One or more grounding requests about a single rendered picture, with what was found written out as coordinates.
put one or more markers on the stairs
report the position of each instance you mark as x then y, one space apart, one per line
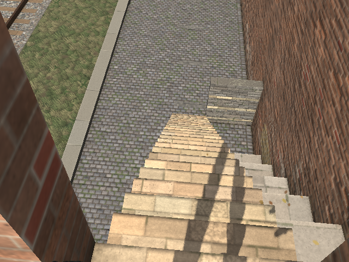
192 195

